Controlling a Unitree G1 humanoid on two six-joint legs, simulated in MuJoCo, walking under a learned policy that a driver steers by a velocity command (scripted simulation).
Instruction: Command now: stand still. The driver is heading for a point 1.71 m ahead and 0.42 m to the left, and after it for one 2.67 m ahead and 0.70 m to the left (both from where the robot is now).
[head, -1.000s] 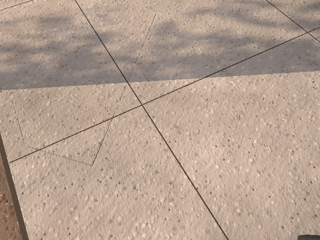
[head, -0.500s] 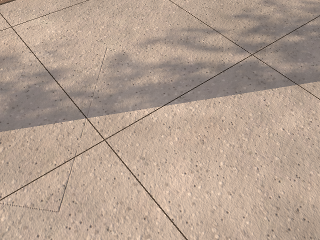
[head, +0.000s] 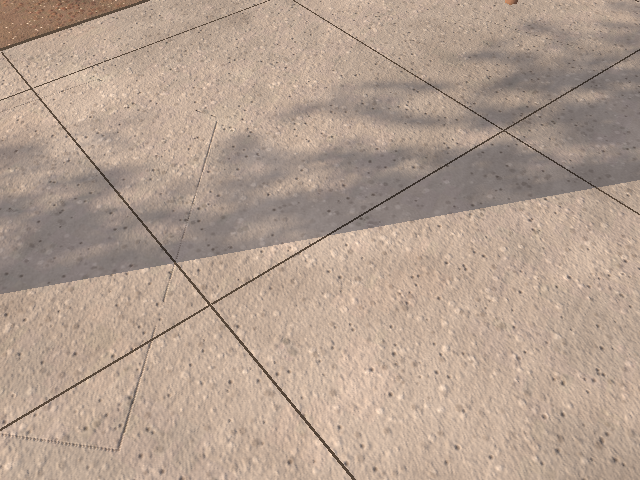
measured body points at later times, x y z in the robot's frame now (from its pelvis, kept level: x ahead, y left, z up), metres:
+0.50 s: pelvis +0.10 +0.05 +0.01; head +0.10 +0.07 +0.46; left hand +0.20 +0.32 -0.12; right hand +0.07 -0.21 -0.12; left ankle +0.04 +0.14 -0.73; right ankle +0.09 -0.11 -0.66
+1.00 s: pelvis +0.37 -0.01 +0.01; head +0.39 -0.01 +0.46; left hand +0.44 +0.26 -0.12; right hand +0.44 -0.28 -0.13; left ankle +0.34 +0.14 -0.65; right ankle +0.41 -0.09 -0.73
